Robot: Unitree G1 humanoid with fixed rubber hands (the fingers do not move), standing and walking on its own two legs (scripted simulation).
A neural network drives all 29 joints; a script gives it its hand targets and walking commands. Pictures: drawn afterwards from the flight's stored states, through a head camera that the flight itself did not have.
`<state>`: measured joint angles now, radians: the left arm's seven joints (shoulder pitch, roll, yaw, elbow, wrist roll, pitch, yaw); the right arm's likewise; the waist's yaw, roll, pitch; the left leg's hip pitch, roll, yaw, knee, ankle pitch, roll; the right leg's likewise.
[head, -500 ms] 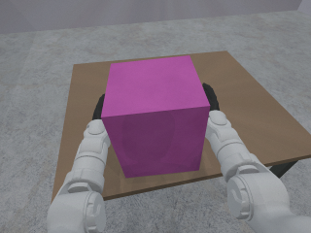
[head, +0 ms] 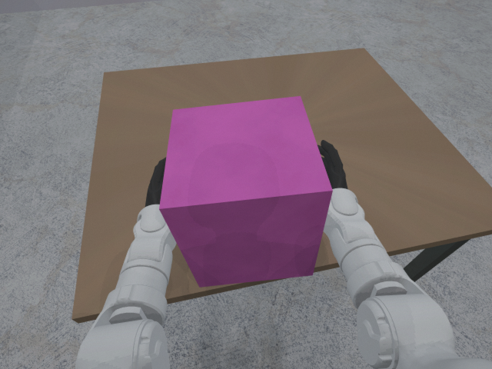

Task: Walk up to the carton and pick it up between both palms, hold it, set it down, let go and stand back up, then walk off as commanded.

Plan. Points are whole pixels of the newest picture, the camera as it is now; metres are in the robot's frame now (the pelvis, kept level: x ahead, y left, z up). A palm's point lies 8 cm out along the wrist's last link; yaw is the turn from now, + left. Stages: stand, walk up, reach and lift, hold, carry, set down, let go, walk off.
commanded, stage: set down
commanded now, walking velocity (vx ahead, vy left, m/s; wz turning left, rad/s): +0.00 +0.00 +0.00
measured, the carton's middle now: (246, 197) +0.39 +0.01 +0.04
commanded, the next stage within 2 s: none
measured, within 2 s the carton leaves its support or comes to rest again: rests again in 0.64 s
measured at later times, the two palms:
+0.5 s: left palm (158, 196) +0.39 +0.16 +0.06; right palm (336, 188) +0.39 -0.14 +0.07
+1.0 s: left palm (151, 198) +0.40 +0.18 +0.03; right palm (332, 198) +0.40 -0.14 +0.03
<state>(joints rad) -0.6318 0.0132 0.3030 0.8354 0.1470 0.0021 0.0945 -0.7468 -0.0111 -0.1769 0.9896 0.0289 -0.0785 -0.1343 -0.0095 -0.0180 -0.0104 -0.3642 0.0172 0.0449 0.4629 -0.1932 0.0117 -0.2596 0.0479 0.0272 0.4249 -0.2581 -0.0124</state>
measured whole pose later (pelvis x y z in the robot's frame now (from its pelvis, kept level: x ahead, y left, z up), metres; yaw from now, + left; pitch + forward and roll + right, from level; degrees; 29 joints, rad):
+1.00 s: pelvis +0.01 -0.01 +0.00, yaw +0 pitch +13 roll -1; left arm -0.68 0.09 0.32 1.01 0.08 -0.18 0.10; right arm -0.71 0.00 -0.19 1.10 0.01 -0.21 -0.10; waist -0.01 -0.03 -0.13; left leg -0.50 0.03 0.05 0.46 -0.19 0.00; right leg -0.39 0.06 0.03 0.42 -0.25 -0.02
